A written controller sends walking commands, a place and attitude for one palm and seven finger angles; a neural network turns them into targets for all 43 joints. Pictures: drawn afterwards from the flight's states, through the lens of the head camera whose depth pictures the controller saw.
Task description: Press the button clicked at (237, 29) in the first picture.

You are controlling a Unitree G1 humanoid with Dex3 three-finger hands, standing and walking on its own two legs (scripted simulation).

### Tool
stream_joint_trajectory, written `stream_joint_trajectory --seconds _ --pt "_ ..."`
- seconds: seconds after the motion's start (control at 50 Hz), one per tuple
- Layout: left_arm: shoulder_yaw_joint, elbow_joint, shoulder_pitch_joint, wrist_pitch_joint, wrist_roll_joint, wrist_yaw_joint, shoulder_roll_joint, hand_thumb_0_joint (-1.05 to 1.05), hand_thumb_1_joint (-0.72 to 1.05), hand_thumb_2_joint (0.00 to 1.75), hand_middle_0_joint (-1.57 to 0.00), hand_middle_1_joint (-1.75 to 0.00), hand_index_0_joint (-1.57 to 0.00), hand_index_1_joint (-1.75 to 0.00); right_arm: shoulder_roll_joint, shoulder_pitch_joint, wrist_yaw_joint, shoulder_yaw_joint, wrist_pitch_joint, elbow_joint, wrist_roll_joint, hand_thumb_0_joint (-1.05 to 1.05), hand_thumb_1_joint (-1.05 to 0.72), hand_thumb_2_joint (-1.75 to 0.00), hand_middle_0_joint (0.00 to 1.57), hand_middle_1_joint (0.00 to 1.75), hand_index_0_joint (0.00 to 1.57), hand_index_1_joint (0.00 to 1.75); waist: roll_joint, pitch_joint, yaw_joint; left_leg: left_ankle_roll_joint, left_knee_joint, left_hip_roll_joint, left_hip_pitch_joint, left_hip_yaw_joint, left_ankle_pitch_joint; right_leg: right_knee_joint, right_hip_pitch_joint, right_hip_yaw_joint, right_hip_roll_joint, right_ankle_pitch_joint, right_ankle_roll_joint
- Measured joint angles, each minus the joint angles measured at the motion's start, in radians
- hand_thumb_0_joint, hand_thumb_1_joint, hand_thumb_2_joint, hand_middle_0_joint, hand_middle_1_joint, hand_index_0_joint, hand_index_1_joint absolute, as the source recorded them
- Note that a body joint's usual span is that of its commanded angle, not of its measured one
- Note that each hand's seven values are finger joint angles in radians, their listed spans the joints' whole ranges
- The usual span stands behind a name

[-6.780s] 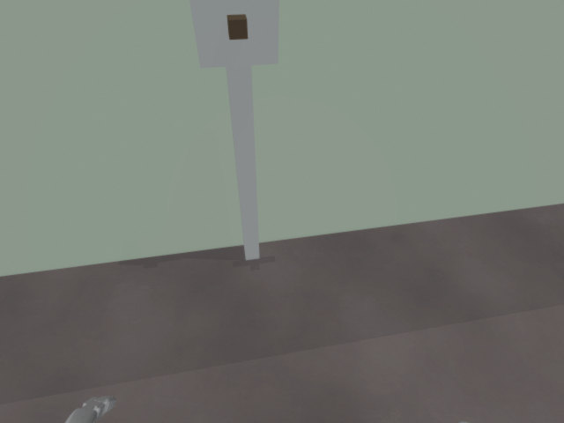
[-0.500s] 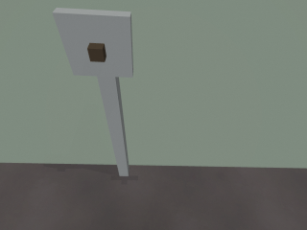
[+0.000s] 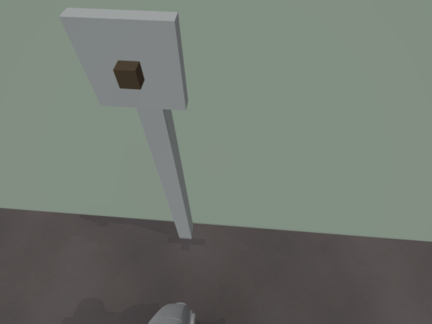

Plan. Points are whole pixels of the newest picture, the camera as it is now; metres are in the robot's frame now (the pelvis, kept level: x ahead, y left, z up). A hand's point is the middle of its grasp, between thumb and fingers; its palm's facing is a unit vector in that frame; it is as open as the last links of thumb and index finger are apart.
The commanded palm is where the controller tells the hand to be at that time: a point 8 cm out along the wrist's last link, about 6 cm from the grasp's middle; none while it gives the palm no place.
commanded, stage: come to a stop and stand still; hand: left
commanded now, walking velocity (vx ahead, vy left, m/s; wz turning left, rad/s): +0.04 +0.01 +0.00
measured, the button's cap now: (130, 73) +0.48 +0.20 +0.19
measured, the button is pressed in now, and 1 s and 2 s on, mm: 0 0 0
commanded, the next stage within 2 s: none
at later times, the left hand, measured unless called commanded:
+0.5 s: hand out of the picture -0.03 +0.26 -0.17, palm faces +0.05 -0.97 -0.26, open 7.4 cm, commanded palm none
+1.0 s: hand out of the picture -0.12 +0.21 -0.18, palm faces +0.08 -0.99 -0.15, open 7.4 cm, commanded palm none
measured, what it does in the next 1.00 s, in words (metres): walks backwards: left foot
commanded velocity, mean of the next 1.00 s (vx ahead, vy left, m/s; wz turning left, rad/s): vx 0.00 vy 0.00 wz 0.00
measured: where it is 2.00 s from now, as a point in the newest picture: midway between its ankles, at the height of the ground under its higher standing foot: outside the picture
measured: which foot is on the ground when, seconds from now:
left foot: up 0.00-0.10, down 0.12-1.00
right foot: down 0.00-1.00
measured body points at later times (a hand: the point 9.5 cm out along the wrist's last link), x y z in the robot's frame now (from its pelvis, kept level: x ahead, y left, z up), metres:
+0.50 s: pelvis -0.05 +0.07 -0.01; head -0.07 +0.06 +0.44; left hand -0.03 +0.31 -0.15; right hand +0.02 -0.17 -0.16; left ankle +0.01 +0.12 -0.74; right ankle +0.01 -0.08 -0.73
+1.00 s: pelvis -0.10 +0.06 +0.00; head -0.12 +0.06 +0.45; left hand -0.12 +0.26 -0.16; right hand -0.07 -0.17 -0.16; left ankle +0.01 +0.12 -0.73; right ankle +0.01 -0.08 -0.73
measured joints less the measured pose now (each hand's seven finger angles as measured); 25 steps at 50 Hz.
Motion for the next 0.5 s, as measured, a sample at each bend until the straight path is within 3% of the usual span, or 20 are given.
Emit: stream_joint_trajectory --seconds 0.06,0.12,0.18,0.24,0.3,0.36,0.5 --pt "0.004 -0.002 0.020 0.010 0.004 -0.004 0.011 0.01 0.92 0.90 -0.20 -0.29 -0.21 -0.30 -0.001 -0.029 0.004 0.001 -0.007 -0.030 0.000 0.00 -0.92 -0.90 0.19 0.30 0.20 0.30 -0.013 -0.005 0.011 0.005 -0.130 0.002 0.040 0.004 0.045 0.012 -0.007 0.001 0.001 0.001 0.009" --pt "0.000 0.005 0.051 0.016 -0.003 0.001 0.017 0.01 0.91 0.90 -0.20 -0.29 -0.21 -0.30 -0.004 -0.022 0.007 0.010 -0.023 -0.056 0.000 0.00 -0.91 -0.90 0.19 0.30 0.20 0.30 -0.002 -0.027 0.011 0.019 -0.329 0.021 0.140 0.015 0.183 0.057 -0.021 -0.007 0.012 -0.019 0.026" --pt "-0.010 0.007 0.076 0.024 -0.009 0.017 0.017 0.01 0.91 0.90 -0.20 -0.29 -0.20 -0.30 0.000 0.008 0.006 0.017 -0.022 -0.087 -0.006 0.00 -0.91 -0.90 0.19 0.30 0.20 0.30 0.001 -0.047 0.012 0.082 -0.296 0.011 0.150 0.031 0.148 0.078 -0.007 0.003 -0.001 -0.028 0.050" --pt "-0.021 -0.007 0.102 0.037 -0.005 0.015 0.014 0.01 0.91 0.90 -0.20 -0.29 -0.20 -0.30 0.005 0.053 0.004 0.029 -0.018 -0.114 -0.009 0.00 -0.91 -0.90 0.19 0.30 0.20 0.30 0.023 -0.083 0.012 0.110 -0.285 0.004 0.162 0.046 0.135 0.081 0.004 0.026 0.000 -0.046 0.049" --pt "-0.027 -0.026 0.108 0.046 -0.003 0.005 0.018 0.01 0.91 0.90 -0.20 -0.29 -0.20 -0.30 0.016 0.087 0.005 0.040 -0.016 -0.125 -0.013 0.01 -0.91 -0.90 0.20 0.30 0.20 0.30 0.034 -0.102 0.006 0.127 -0.309 -0.017 0.170 0.061 0.156 0.102 -0.009 0.069 0.001 -0.085 0.036" --pt "-0.029 -0.043 0.109 0.043 0.001 -0.004 0.019 0.01 0.91 0.90 -0.20 -0.29 -0.20 -0.30 0.024 0.114 0.011 0.047 -0.008 -0.121 -0.013 0.01 -0.91 -0.90 0.20 0.30 0.20 0.30 0.047 -0.104 0.001 0.137 -0.327 -0.034 0.165 0.068 0.181 0.080 -0.017 0.098 -0.001 -0.003 0.040" --pt "-0.029 -0.059 0.146 0.036 0.003 -0.011 0.016 0.01 0.91 0.90 -0.20 -0.29 -0.20 -0.30 -0.005 0.167 0.015 0.030 -0.002 -0.096 -0.016 -0.01 -0.94 -0.90 0.20 0.30 0.20 0.30 0.062 -0.112 -0.011 0.139 -0.379 -0.041 0.147 0.070 0.227 0.029 -0.033 0.122 0.010 0.020 0.053"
